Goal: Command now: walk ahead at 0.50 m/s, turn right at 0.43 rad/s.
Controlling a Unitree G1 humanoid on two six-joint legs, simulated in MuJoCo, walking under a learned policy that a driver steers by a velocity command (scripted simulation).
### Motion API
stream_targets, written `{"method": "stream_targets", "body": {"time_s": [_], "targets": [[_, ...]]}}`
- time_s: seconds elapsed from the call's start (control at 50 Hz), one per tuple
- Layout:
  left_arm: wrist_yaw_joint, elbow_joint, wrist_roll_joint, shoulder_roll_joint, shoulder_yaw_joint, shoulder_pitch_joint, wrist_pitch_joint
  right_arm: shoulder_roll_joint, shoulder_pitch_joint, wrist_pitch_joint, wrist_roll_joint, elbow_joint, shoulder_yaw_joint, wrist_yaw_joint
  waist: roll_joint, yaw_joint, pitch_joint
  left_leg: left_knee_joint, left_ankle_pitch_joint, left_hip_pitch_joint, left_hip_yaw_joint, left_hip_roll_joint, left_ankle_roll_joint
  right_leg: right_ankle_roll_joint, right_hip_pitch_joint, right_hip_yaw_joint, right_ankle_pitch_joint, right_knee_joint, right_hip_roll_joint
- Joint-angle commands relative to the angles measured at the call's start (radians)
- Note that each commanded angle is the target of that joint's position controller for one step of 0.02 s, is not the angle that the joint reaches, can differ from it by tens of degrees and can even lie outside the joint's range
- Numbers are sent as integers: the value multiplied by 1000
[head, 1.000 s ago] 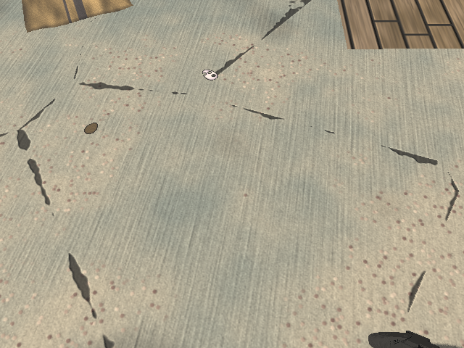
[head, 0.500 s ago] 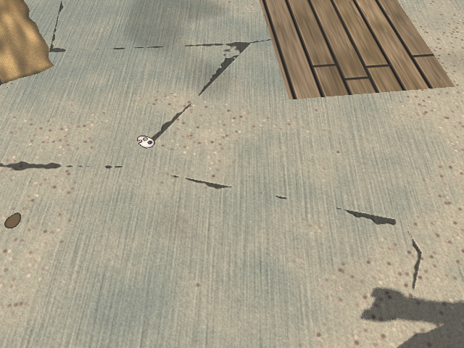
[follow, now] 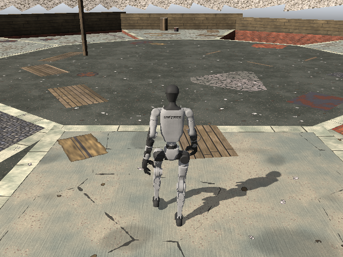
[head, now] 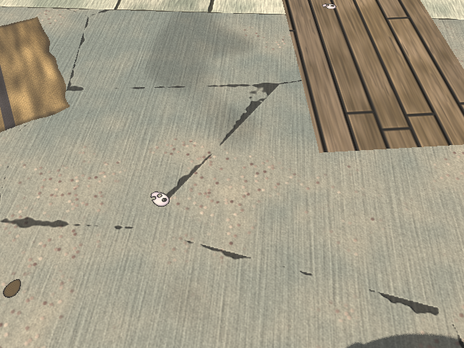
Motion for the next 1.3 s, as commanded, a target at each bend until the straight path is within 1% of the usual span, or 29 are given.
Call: {"method": "stream_targets", "body": {"time_s": [0.02,0.08,0.12,0.14,0.16,0.18,0.2,0.22,0.28,0.36,0.48,0.56,0.62,0.66,0.68,0.7,0.72,0.74,0.76,0.8,0.86,0.92,1.12,1.18,1.22,1.24,1.26,1.28,1.3], "targets": [[9,-43,7,161,32,46,-5,-67,-127,-17,8,-103,-7,-3,-113,-7,45,-60,4,-28,17,-35,-2,-137,4,220,384,-12,-270],[19,-60,13,186,46,11,1,-93,-100,-33,14,-121,-13,-5,-124,-39,34,-145,-68,83,1,-52,22,-109,11,253,440,58,-283],[14,-77,7,206,55,-43,1,-120,76,-50,13,-75,-29,-16,-102,-120,-36,-243,-99,357,25,-96,51,-71,-59,231,541,224,-238],[7,-89,0,183,52,-51,-4,-168,228,-65,-4,-38,-48,-29,-34,-177,-135,-269,-115,581,-37,-29,84,-49,-154,180,468,436,-168],[6,-135,-23,107,36,-30,-7,-257,374,-70,-32,-43,-68,-43,107,-209,-306,-305,-300,841,-337,247,138,-19,-358,92,127,745,-74],[9,-154,-33,89,35,55,1,-300,335,-53,-31,-48,-79,-37,279,-143,-340,-440,-351,898,-700,389,219,-11,-589,35,-340,925,10],[14,-130,-5,157,49,20,18,-197,256,-41,-15,-63,-61,-35,117,-111,-206,-453,-466,762,-632,348,213,-21,-637,65,-253,1010,-77],[2,-135,6,149,50,-47,22,-121,191,-43,-5,-75,-42,-31,19,-101,-90,-474,-428,626,-471,293,191,-16,-627,64,-158,991,-113],[-24,-154,26,113,49,-101,49,-79,190,-61,1,-49,-29,-35,63,-64,-20,-527,-136,475,-187,191,145,12,-565,40,-69,929,-167],[-44,-207,26,102,45,-206,74,-93,272,-88,13,-13,-35,-31,49,-62,-21,-547,66,506,-44,187,157,29,-652,21,35,915,-183],[-67,-291,22,89,23,-424,71,-110,340,-82,6,16,-37,-31,40,-95,33,-558,160,533,122,160,148,41,-672,-44,222,628,-179],[-77,-341,26,95,13,-539,69,-142,405,-71,5,41,-45,-41,39,-127,60,-537,224,626,179,194,143,7,-631,-114,180,468,-166],[-71,-352,33,109,19,-541,70,-168,428,-49,3,57,-50,-49,54,-116,43,-419,510,705,235,206,129,-40,-549,-167,47,400,-108],[-61,-322,35,135,34,-420,65,-201,430,-30,4,63,-58,-52,72,-64,-36,-193,754,725,264,206,123,-84,-393,-194,-44,362,-31],[-50,-278,41,158,50,-277,55,-208,420,-20,10,56,-58,-51,46,-2,-119,14,701,656,283,195,107,-113,-205,-185,-12,287,2],[-33,-232,53,235,79,-110,50,-190,412,-19,8,27,-53,-47,-42,66,-228,308,399,440,285,170,72,-165,62,8,-99,236,-119],[-20,-253,40,352,103,-138,52,-63,434,-27,11,-54,-27,-22,-276,-15,-291,649,-522,-34,235,-18,7,-299,365,535,-102,175,-427],[-10,-265,17,346,103,-75,68,-163,295,-40,6,-88,-48,-18,-124,56,-311,731,-495,-150,27,-61,6,-321,350,705,-69,54,-455],[-1,-243,10,314,95,-130,71,-153,223,-53,19,-113,-44,-14,-87,23,-162,684,-365,-201,-5,1,19,-286,245,520,35,44,-421],[2,-252,-3,232,74,-234,57,-143,256,-54,6,-87,-41,-19,-16,-67,-46,514,-278,-63,-10,53,15,-214,0,335,279,18,-320],[-2,-254,-16,206,60,-245,27,-121,300,-1,-26,-85,-39,-10,-32,-120,-61,429,-272,41,-5,50,-18,-204,-110,245,415,-5,-246],[-5,-238,-13,238,67,-180,17,-111,199,15,-23,-127,-36,-6,-51,-98,-22,320,-169,-21,8,43,-39,-189,-141,238,364,-39,-217],[13,-170,2,219,44,20,8,-106,-106,-3,-7,-229,-12,14,-93,17,29,-54,46,-87,42,-22,16,-116,87,232,534,-5,-238],[23,-164,10,243,44,-9,6,-126,-66,-14,-3,-231,-16,12,-109,-26,35,-144,-32,39,44,-57,66,-93,106,226,669,41,-267],[22,-161,14,263,46,-41,2,-162,116,-23,2,-173,-34,-6,-113,-106,-50,-187,-111,285,69,-125,104,-63,92,194,926,225,-241],[19,-158,10,261,44,-61,0,-177,271,-34,-5,-126,-42,-20,-84,-183,-126,-247,-31,474,55,-102,132,-40,37,144,902,417,-196],[18,-188,2,211,30,-48,-6,-242,432,-43,-27,-100,-55,-36,9,-225,-257,-220,63,721,-164,111,182,-17,-133,103,576,703,-132],[18,-169,-38,141,24,116,0,-327,437,-37,-30,-85,-79,-29,250,-143,-350,-279,365,910,-616,365,370,38,-429,26,-270,1057,75],[24,-158,9,212,32,71,5,-247,378,-27,22,-91,-64,-13,81,-118,-286,-324,457,810,-650,318,363,30,-477,101,-268,1114,16]]}}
